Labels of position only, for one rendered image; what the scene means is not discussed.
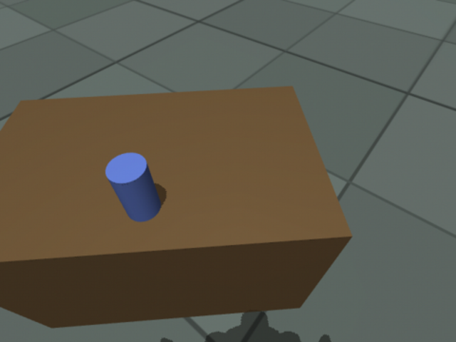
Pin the can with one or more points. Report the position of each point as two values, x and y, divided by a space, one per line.
132 182

